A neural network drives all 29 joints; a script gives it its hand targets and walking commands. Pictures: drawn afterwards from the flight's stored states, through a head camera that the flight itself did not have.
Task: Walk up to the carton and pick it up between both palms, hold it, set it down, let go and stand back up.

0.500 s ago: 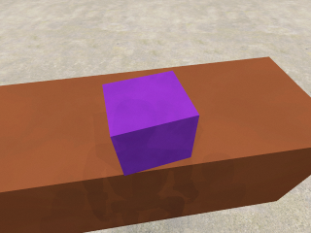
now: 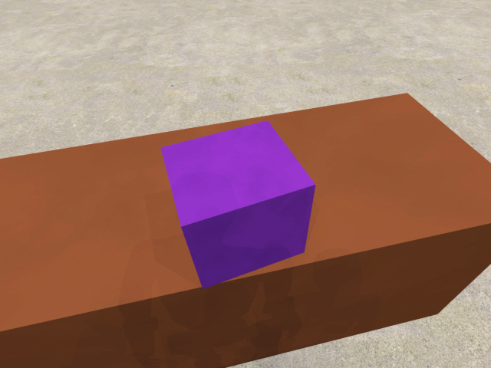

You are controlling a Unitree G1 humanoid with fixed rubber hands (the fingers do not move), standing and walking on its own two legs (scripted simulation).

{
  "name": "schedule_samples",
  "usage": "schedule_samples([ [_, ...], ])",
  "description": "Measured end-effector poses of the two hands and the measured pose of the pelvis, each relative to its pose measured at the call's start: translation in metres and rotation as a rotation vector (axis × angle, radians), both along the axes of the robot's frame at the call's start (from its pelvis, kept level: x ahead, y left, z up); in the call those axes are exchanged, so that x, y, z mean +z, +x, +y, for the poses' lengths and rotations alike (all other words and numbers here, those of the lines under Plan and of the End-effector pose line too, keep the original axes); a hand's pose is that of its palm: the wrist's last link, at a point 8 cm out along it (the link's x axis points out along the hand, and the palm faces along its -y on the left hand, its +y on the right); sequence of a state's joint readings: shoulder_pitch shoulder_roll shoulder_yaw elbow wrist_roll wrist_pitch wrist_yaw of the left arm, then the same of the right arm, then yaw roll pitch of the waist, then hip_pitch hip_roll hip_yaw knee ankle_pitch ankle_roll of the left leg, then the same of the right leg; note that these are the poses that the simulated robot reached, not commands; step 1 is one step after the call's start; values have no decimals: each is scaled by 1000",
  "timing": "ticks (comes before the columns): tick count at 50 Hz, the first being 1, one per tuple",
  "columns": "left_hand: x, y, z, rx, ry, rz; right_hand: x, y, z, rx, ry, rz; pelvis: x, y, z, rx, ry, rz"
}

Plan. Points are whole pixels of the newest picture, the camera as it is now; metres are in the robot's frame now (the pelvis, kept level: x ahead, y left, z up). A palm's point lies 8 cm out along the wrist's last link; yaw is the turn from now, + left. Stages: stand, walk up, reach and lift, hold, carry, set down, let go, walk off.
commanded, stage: walk up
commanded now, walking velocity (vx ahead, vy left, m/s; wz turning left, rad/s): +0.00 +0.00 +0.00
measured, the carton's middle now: (236, 202) +0.47 +0.03 -0.01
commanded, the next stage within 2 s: none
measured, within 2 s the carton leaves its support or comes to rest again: neither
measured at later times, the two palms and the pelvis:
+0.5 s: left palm out of the picture -0.03 +0.21 -0.15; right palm out of the picture -0.03 -0.23 -0.15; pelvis -0.01 -0.01 -0.01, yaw +0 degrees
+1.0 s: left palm out of the picture -0.18 +0.11 -0.12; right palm out of the picture -0.05 -0.29 -0.16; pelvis -0.09 -0.08 +0.01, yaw -1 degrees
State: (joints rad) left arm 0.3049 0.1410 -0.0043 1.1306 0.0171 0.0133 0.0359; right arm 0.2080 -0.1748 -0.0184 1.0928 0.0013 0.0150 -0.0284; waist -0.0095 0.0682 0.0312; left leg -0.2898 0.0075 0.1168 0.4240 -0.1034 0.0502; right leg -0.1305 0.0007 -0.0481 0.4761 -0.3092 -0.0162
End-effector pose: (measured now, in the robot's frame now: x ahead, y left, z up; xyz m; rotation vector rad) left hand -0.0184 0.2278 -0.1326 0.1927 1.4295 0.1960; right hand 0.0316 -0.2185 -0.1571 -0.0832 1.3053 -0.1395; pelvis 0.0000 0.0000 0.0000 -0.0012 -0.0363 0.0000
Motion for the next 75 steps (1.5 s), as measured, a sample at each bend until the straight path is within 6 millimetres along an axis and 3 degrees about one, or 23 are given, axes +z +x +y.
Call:
schedule_samples([
  [15,-19,7,-46,-18,-133,-39,17,-55,-14,-6,-45,120,3,0,-15,3,-15,-9],
  [20,-19,-3,-43,-12,-133,-4,16,-69,-6,-10,-33,173,3,1,-13,6,-16,-3],
  [24,-19,-11,-27,2,-85,21,8,-65,-7,-6,-47,159,-3,-10,-10,0,-17,4],
  [30,-24,-15,0,-32,10,25,-8,-53,-24,-10,-83,90,-18,-37,-12,-22,-1,15],
  [35,-18,-17,-3,-59,55,-27,-19,-51,-48,-7,-92,17,-24,-68,-26,-28,5,35],
  [38,-13,-41,-18,-26,62,-79,-26,-47,-63,10,-69,-22,-28,-79,-40,-25,43,59],
  [44,6,-135,-72,77,25,51,-5,-45,-71,27,10,-70,-4,-86,-62,-28,73,52],
  [48,13,-159,-103,90,-27,91,2,-63,-74,15,34,-35,6,-88,-73,-17,70,45],
  [55,3,-148,-130,66,-79,68,-8,-106,-76,7,23,99,1,-94,-80,-6,17,45],
  [63,-13,-130,-129,47,-111,31,10,-118,-87,0,-40,104,1,-95,-88,-9,16,25],
  [72,-12,-119,-109,19,-85,16,9,-146,-66,-2,-11,148,4,-98,-83,-13,11,10],
  [75,-3,-122,-88,69,-22,-3,6,-153,-66,10,11,195,4,-97,-78,-1,21,13],
])
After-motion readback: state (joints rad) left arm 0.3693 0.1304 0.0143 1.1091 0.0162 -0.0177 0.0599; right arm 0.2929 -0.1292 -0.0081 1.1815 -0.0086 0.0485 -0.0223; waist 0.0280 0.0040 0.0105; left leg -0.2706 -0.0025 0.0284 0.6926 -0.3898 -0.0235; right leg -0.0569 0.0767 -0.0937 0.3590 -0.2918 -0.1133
